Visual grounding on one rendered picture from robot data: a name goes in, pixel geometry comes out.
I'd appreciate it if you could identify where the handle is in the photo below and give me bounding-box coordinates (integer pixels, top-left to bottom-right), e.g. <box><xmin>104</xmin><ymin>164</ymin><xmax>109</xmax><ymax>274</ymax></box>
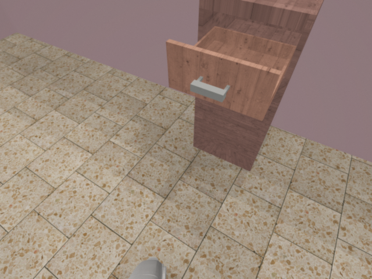
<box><xmin>190</xmin><ymin>76</ymin><xmax>230</xmax><ymax>102</ymax></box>

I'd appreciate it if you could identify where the robot left thigh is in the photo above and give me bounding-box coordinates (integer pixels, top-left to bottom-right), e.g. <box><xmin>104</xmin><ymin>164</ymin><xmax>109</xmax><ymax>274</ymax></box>
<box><xmin>128</xmin><ymin>260</ymin><xmax>166</xmax><ymax>279</ymax></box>

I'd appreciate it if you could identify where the cabinet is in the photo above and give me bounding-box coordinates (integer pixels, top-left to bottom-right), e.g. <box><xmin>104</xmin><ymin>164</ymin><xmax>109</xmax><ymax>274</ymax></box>
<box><xmin>193</xmin><ymin>0</ymin><xmax>324</xmax><ymax>171</ymax></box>

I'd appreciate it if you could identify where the drawer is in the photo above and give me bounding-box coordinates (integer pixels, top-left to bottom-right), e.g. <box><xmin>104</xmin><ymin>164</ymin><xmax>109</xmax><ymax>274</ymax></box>
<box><xmin>166</xmin><ymin>26</ymin><xmax>296</xmax><ymax>121</ymax></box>

